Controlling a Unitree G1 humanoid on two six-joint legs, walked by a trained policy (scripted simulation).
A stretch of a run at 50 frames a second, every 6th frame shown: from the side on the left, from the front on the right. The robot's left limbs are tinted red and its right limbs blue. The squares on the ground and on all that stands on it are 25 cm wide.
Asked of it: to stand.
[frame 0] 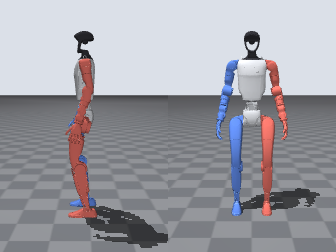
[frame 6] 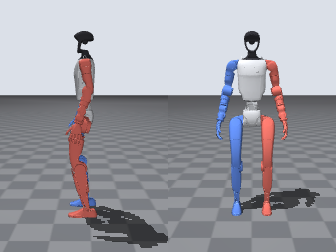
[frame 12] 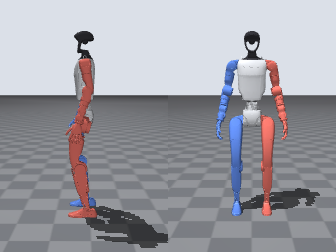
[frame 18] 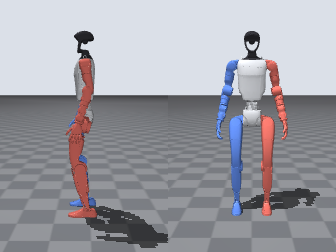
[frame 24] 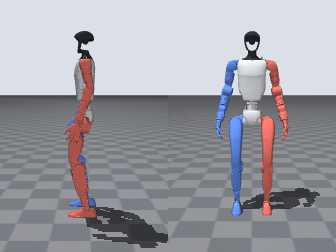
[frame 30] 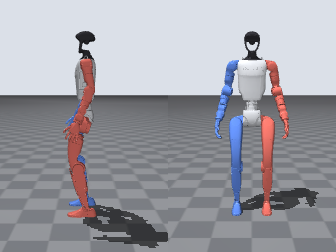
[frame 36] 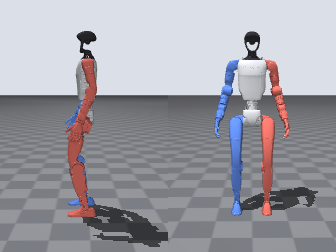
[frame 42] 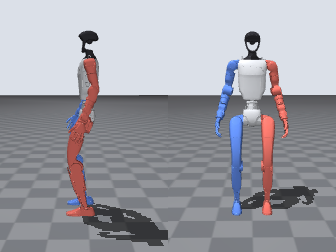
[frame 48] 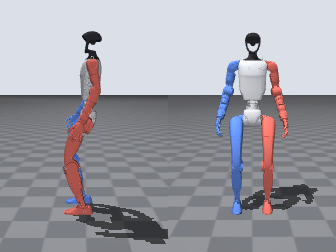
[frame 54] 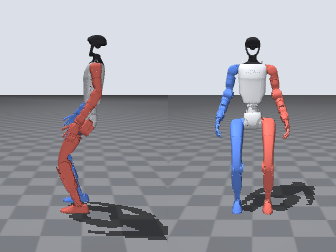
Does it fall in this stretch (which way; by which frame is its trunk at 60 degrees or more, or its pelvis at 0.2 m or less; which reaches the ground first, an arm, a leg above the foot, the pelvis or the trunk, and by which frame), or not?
no
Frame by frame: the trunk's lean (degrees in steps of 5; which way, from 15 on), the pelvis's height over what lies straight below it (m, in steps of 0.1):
0: 0, 0.8
6: 0, 0.8
12: 0, 0.8
18: 0, 0.8
24: 0, 0.8
30: 0, 0.8
36: 0, 0.8
42: 0, 0.8
48: 0, 0.8
54: 5, 0.7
